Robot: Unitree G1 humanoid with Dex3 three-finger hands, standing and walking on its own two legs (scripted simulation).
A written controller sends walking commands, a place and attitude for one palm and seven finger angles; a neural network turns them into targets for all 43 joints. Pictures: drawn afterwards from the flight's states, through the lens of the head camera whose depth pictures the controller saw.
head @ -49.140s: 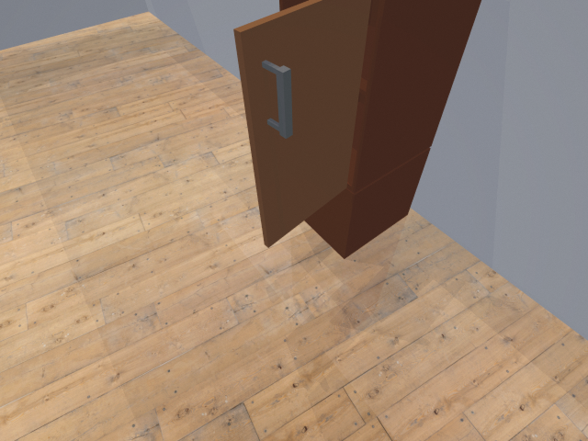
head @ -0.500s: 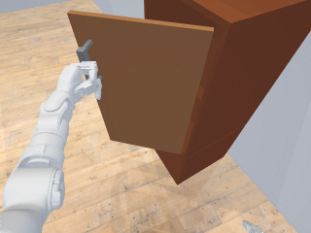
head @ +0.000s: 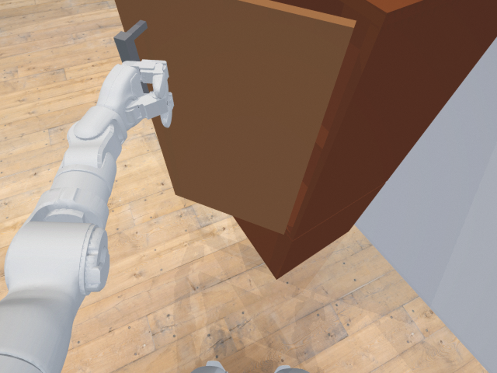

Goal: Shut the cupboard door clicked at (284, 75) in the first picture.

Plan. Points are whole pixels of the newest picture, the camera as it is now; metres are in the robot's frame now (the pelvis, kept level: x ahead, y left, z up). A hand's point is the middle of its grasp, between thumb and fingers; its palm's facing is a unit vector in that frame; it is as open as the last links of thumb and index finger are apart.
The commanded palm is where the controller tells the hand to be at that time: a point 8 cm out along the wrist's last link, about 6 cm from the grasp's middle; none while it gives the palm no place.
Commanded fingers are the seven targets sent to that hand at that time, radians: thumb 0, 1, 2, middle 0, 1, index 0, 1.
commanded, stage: push the door shut along its arc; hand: left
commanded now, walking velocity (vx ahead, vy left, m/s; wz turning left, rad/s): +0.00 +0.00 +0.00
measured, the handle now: (142, 69) +0.57 +0.15 +0.15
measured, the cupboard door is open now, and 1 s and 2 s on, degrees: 36 22 22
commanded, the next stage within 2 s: pull the fist back off the door in 0.70 s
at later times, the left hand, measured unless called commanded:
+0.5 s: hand (194, 83) +0.53 +0.06 +0.15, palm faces -0.40 -0.91 +0.00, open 3.0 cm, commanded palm +0.55 +0.10 +0.15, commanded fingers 0.00 0.90 0.90 -1.30 -1.50 -1.30 -1.50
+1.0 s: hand (216, 69) +0.57 +0.03 +0.15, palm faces +0.01 -1.00 +0.06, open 3.0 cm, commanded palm +0.55 +0.07 +0.15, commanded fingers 0.00 0.90 0.90 -1.30 -1.50 -1.30 -1.50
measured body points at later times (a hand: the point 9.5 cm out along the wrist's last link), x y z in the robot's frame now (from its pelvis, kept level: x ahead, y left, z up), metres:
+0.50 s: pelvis +0.01 -0.01 -0.01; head +0.11 -0.01 +0.43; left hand +0.55 +0.12 +0.15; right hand -0.01 -0.28 -0.12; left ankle +0.02 +0.05 -0.71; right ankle -0.01 -0.10 -0.71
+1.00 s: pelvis +0.00 -0.03 -0.02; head +0.12 -0.02 +0.42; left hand +0.56 +0.08 +0.15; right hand -0.01 -0.29 -0.13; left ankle +0.02 +0.05 -0.71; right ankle -0.01 -0.10 -0.71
